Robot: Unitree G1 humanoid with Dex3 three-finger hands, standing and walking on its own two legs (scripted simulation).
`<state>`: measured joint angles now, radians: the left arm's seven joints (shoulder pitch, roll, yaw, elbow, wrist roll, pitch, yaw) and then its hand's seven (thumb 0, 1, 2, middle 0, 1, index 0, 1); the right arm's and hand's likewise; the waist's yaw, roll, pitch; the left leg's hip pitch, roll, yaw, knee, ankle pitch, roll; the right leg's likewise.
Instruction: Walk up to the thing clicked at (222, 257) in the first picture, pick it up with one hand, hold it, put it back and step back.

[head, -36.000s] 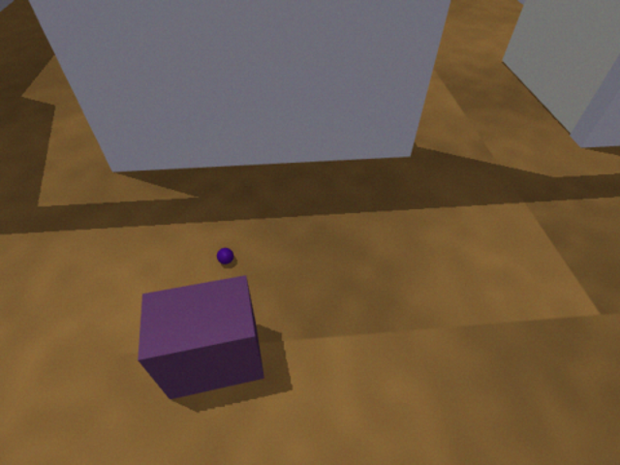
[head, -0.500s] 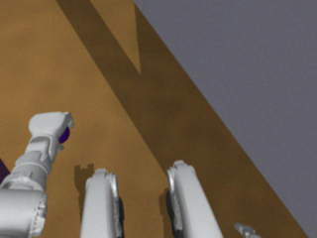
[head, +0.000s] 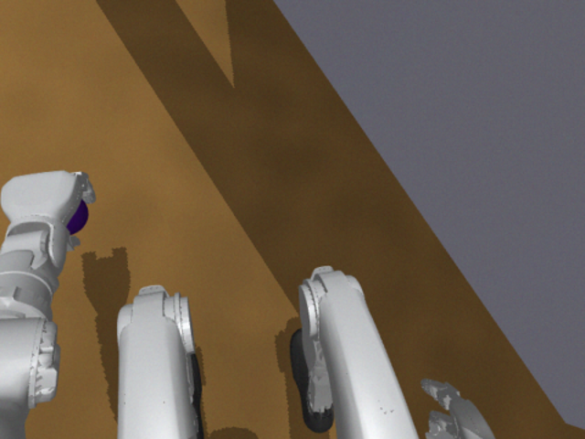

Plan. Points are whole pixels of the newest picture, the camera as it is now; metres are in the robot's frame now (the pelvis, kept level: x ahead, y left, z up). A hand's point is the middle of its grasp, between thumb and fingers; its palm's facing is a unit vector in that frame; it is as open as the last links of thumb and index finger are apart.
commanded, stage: crouch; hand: left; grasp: from above
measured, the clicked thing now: (61, 213) +0.44 +0.28 -0.19
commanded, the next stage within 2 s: lower in 0.38 s
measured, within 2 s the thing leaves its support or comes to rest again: rests again in 1.84 s
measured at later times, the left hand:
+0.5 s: hand (77, 225) +0.43 +0.28 -0.24, palm faces -0.48 -0.06 -0.88, open 8.4 cm
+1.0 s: hand (92, 231) +0.43 +0.27 -0.30, palm faces -0.47 -0.08 -0.88, open 8.4 cm
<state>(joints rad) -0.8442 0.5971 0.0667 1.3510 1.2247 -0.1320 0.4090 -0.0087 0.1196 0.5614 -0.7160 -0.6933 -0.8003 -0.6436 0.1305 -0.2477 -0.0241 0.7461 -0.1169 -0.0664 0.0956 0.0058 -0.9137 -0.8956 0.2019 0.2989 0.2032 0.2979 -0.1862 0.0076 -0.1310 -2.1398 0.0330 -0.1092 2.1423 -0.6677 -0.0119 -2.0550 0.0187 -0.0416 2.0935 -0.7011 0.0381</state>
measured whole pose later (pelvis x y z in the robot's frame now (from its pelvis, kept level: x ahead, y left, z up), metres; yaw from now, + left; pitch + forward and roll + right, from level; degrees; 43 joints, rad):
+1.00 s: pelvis +0.00 +0.00 -0.10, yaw -3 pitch +34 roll -8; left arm -0.91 0.74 0.16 1.52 1.29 -0.22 0.52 -0.01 0.13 0.52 -0.73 -0.67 -0.81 -0.62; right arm 0.09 -0.27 0.06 0.78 -0.19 -0.08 0.15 0.00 -0.91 -0.89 0.20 0.30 0.20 0.30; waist -0.24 -0.05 0.01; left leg -2.37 0.03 -0.17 2.45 -0.68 -0.03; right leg -2.28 0.05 -0.07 2.38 -0.70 0.05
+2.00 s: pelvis +0.00 +0.00 -0.11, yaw -8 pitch +29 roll -12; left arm -0.95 0.88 0.17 1.68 1.29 -0.23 0.65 -0.02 0.14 0.54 -0.71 -0.68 -0.79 -0.66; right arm 0.07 -0.30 0.21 0.76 -0.26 -0.21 0.25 0.00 -0.91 -0.89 0.20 0.30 0.20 0.30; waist -0.32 -0.12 0.12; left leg -2.37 0.03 -0.26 2.56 -0.72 -0.03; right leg -2.25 0.08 -0.14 2.42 -0.70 0.06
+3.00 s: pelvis -0.01 +0.01 -0.11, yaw -9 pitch +27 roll -14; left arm -0.98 0.96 0.14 1.74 1.26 -0.24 0.64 0.00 -0.44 0.93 -0.14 -0.97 -0.14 -0.95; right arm 0.05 -0.33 0.26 0.72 -0.28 -0.25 0.28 0.00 -0.90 -0.89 0.20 0.30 0.20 0.30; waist -0.34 -0.13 0.15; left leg -2.35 0.03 -0.28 2.56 -0.72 -0.02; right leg -2.22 0.08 -0.16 2.39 -0.69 0.07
